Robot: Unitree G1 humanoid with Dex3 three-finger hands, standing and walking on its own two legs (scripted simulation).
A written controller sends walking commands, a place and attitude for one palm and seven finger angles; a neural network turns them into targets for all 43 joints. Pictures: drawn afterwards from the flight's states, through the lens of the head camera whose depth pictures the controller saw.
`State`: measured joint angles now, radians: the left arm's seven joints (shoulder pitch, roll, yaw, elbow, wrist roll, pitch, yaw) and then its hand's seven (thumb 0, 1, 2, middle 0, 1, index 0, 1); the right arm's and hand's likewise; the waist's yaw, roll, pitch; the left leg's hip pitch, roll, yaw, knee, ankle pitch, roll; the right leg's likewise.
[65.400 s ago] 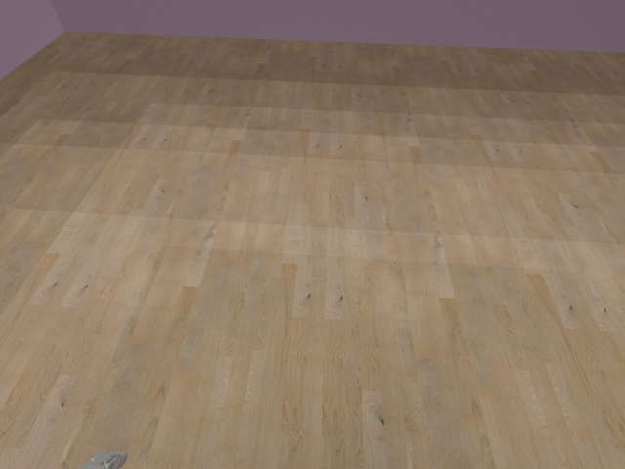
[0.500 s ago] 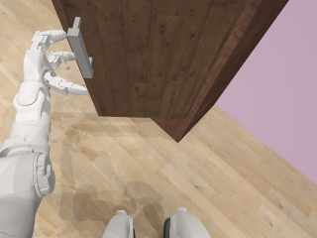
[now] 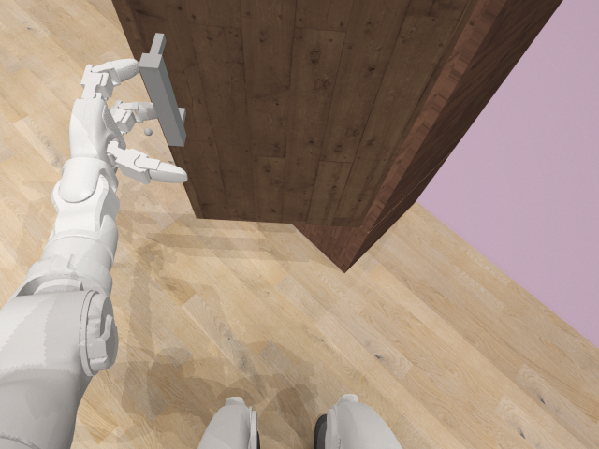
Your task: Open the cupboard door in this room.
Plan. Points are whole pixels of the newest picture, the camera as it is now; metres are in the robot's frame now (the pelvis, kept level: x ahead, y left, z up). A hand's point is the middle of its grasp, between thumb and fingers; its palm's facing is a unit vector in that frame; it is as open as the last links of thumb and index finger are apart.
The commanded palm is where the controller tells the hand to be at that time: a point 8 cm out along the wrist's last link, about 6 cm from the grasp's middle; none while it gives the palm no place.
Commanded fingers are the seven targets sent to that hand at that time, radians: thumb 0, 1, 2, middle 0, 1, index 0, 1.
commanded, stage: slide the fingers in behind the handle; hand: left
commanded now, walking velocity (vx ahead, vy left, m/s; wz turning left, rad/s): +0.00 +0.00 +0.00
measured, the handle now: (168, 93) +0.56 +0.17 +0.08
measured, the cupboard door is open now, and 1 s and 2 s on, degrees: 43 43 81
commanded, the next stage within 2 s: close the thumb around the handle in 0.14 s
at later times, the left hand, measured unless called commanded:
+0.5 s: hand (179, 128) +0.51 +0.15 +0.07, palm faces -0.05 -1.00 -0.02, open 12.1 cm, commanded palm +0.48 +0.19 +0.07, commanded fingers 0.00 0.28 0.64 -0.36 -1.28 -0.36 -1.28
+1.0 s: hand (179, 127) +0.50 +0.15 +0.07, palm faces -0.04 -1.00 -0.02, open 5.9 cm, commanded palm +0.49 +0.18 +0.07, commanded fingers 0.00 0.90 0.90 -0.40 -1.35 -0.40 -1.35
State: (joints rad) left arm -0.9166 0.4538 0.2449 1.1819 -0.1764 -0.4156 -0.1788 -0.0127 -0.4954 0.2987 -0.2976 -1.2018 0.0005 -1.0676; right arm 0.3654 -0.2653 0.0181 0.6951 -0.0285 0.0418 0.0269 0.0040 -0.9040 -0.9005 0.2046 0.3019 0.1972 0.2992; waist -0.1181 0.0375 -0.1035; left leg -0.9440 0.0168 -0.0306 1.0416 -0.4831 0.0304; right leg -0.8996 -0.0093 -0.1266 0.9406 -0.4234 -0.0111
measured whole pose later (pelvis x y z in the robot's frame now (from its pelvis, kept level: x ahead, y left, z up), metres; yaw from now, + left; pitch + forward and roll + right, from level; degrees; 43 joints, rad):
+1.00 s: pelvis -0.01 -0.01 +0.00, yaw -2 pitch +22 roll -3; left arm -0.93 0.46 0.33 1.20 -0.10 -0.43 -0.21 0.01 0.72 0.82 -0.35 -1.32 -0.34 -1.34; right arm 0.38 -0.28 0.03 0.65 -0.01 0.05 0.01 0.00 -0.90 -0.90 0.20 0.30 0.20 0.30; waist -0.16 0.03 -0.10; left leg -0.95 0.03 0.01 1.05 -0.48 0.03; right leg -0.94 0.01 -0.08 0.97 -0.41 -0.02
